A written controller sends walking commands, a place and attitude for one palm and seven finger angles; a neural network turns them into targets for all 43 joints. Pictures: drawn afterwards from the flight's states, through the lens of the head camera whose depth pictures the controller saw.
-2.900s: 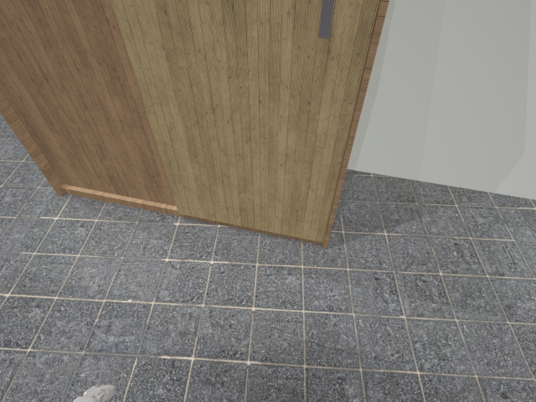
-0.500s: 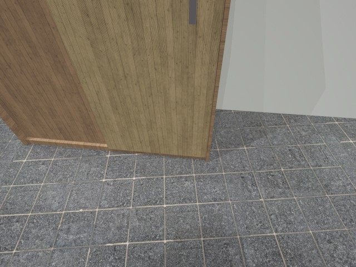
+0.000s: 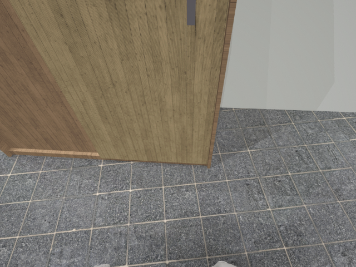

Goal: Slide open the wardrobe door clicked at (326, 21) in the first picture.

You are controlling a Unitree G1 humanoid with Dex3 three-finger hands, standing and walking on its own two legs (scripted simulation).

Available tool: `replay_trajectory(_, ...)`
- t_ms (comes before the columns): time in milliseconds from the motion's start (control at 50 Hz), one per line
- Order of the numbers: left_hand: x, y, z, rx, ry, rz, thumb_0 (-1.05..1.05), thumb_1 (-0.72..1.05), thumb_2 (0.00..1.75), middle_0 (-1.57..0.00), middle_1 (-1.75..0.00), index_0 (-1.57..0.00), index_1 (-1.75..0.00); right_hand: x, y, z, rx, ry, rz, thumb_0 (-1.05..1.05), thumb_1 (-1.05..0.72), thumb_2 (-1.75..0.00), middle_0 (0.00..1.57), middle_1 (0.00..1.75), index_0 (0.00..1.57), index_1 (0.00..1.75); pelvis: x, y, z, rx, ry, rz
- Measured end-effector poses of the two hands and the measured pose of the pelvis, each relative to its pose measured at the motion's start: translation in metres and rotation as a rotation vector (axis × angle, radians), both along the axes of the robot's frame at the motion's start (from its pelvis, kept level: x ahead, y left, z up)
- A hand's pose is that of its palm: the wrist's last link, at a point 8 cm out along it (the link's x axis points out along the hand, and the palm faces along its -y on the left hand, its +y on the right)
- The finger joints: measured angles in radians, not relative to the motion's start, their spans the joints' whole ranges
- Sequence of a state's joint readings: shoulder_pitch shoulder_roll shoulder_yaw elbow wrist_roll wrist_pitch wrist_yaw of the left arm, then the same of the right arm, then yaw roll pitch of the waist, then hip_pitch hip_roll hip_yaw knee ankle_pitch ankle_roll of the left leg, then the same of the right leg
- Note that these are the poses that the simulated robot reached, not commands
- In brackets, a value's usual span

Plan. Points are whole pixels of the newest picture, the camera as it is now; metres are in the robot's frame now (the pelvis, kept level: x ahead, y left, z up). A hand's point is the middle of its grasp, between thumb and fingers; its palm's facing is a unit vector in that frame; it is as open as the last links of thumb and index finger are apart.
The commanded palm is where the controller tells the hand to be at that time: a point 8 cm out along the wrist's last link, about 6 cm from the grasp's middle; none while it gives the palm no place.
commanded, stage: take the last steps up to it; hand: right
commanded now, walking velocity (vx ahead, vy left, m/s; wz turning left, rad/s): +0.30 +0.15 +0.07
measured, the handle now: out of the picture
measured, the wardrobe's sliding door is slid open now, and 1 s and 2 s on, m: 0.00 0.00 0.00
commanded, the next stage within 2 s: come to a stop and stand still in 0.50 s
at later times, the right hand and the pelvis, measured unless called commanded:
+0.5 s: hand (224, 209) +0.30 -0.11 -0.16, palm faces -0.04 +0.97 -0.22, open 7.3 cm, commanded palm none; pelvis +0.20 +0.08 +0.00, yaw +2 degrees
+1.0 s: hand (211, 195) +0.34 -0.08 -0.16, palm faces +0.06 +0.97 -0.22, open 7.3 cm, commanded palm none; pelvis +0.30 +0.11 +0.01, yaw +1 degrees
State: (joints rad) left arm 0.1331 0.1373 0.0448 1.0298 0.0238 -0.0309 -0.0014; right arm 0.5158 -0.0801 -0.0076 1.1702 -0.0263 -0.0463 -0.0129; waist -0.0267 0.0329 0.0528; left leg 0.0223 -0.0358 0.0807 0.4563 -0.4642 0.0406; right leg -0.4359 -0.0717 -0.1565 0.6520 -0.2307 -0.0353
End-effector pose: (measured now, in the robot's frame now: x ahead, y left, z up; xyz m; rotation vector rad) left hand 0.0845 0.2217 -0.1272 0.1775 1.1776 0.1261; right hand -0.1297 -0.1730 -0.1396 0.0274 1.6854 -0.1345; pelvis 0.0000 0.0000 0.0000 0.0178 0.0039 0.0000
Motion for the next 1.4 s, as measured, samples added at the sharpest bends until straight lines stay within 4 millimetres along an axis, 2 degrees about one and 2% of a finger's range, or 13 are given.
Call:
replay_trajectory(80,0.029,-0.01,0.002,0.001,-0.063,0.039,0.01,0.91,0.9,-0.2,-0.3,-0.2,-0.3,0.05,-0.016,-0.012,0.008,-0.014,0.048,0.01,-0.91,-0.9,0.2,0.3,0.2,0.3,0.03,-0.004,-0.003,-0.011,-0.023,0.043)
replay_trajectory(180,0.031,0.012,0.018,0.053,-0.027,0.11,-0.03,0.96,0.9,-0.21,-0.3,-0.2,-0.3,0.161,-0.04,-0.005,-0.045,-0.213,0.095,0.01,-0.91,-0.9,0.2,0.3,0.2,0.3,0.064,0.001,0.013,-0.008,-0.02,0.048)
replay_trajectory(260,0.024,0.031,0.021,0.062,0.073,0.12,-0.02,0.95,0.9,-0.2,-0.3,-0.2,-0.3,0.248,-0.045,0.008,-0.085,-0.372,0.12,0.0,-0.91,-0.9,0.19,0.3,0.2,0.3,0.094,0.01,0.019,-0.006,-0.01,0.045)
replay_trajectory(400,0.016,0.061,0.005,0.01,0.241,0.196,0.0,0.92,0.9,-0.2,-0.3,-0.2,-0.3,0.372,-0.02,0.021,-0.13,-0.485,0.216,0.0,-0.92,-0.9,0.19,0.3,0.19,0.3,0.152,0.048,0.014,-0.021,-0.003,0.044)
replay_trajectory(480,0.028,0.084,-0.016,-0.022,0.338,0.206,0.0,0.91,0.9,-0.2,-0.3,-0.2,-0.3,0.419,0.004,0.014,-0.162,-0.53,0.229,0.0,-0.91,-0.9,0.19,0.3,0.2,0.3,0.189,0.075,-0.002,-0.015,-0.007,0.031)
replay_trajectory(560,0.079,0.1,-0.011,-0.019,0.326,0.17,0.01,0.91,0.9,-0.2,-0.3,-0.2,-0.3,0.426,0.025,0.016,-0.159,-0.489,0.185,0.0,-0.91,-0.9,0.19,0.3,0.2,0.3,0.221,0.086,0.006,-0.005,-0.008,0.021)
replay_trajectory(740,0.244,0.103,0.004,0.027,0.074,0.077,0.01,0.93,0.9,-0.2,-0.3,-0.19,-0.3,0.414,0.046,-0.002,-0.103,-0.281,0.112,0.0,-0.93,-0.9,0.2,0.3,0.2,0.3,0.288,0.089,0.009,0.028,-0.014,0.024)
replay_trajectory(800,0.281,0.098,0.009,0.036,0.029,0.061,0.01,0.93,0.9,-0.2,-0.3,-0.2,-0.3,0.419,0.049,-0.011,-0.085,-0.239,0.089,0.0,-0.92,-0.9,0.2,0.3,0.2,0.3,0.303,0.089,0.007,0.006,-0.021,0.035)
replay_trajectory(880,0.31,0.095,0.015,0.031,-0.001,0.036,0.01,0.92,0.9,-0.2,-0.3,-0.2,-0.3,0.436,0.05,-0.004,-0.099,-0.244,0.085,0.01,-0.92,-0.9,0.2,0.3,0.2,0.3,0.306,0.093,0.013,0.005,-0.019,0.034)
replay_trajectory(1080,0.318,0.134,-0.006,-0.025,-0.022,0.024,0.01,0.91,0.9,-0.2,-0.3,-0.2,-0.3,0.475,0.05,0.015,-0.232,-0.42,0.119,0.0,-0.91,-0.9,0.2,0.3,0.2,0.3,0.293,0.128,0.002,-0.032,-0.02,0.024)
replay_trajectory(1140,0.309,0.15,-0.015,-0.036,-0.007,0.038,0.01,0.91,0.9,-0.2,-0.3,-0.2,-0.3,0.47,0.058,0.019,-0.253,-0.426,0.136,0.0,-0.91,-0.9,0.2,0.3,0.2,0.3,0.291,0.136,-0.001,-0.036,-0.028,0.01)
replay_trajectory(1240,0.281,0.164,-0.009,-0.022,0.064,0.045,0.01,0.91,0.9,-0.2,-0.3,-0.2,-0.3,0.456,0.067,0.03,-0.243,-0.397,0.131,0.0,-0.91,-0.9,0.2,0.3,0.2,0.3,0.291,0.137,0.01,-0.044,-0.012,0.004)
replay_trajectory(1400,0.248,0.153,0.004,0.028,0.159,0.028,0.01,0.91,0.9,-0.2,-0.3,-0.19,-0.3,0.429,0.054,0.024,-0.2,-0.355,0.098,0.0,-0.91,-0.9,0.2,0.3,0.2,0.3,0.286,0.119,0.017,-0.045,0.004,-0.011)
